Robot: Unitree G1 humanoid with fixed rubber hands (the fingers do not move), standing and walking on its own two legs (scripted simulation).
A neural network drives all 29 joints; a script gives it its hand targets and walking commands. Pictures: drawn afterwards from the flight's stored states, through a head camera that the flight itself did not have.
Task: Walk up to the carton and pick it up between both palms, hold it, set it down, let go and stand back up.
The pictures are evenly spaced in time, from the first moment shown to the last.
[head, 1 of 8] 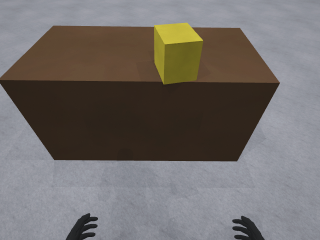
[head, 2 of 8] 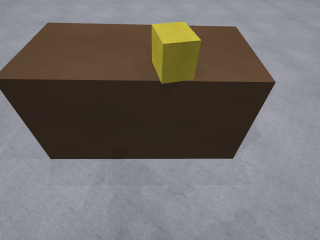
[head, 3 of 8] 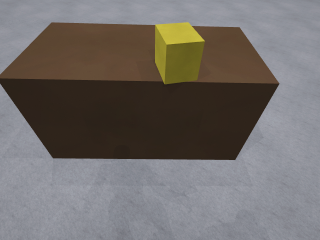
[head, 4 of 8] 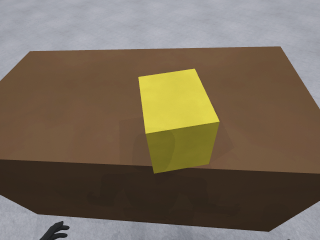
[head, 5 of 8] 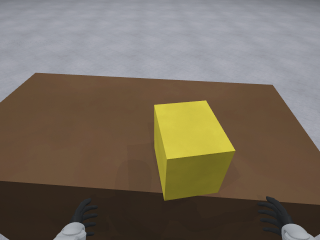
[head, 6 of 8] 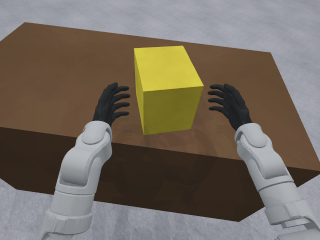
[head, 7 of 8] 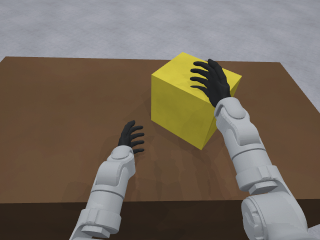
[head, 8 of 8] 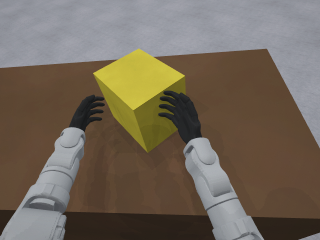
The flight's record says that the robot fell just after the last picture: yes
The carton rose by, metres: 0.02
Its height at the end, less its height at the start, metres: +0.00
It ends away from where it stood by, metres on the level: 0.21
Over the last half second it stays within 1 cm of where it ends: no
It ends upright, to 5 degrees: yes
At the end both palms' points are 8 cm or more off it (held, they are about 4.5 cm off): yes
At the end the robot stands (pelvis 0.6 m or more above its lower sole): yes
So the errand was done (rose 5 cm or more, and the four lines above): no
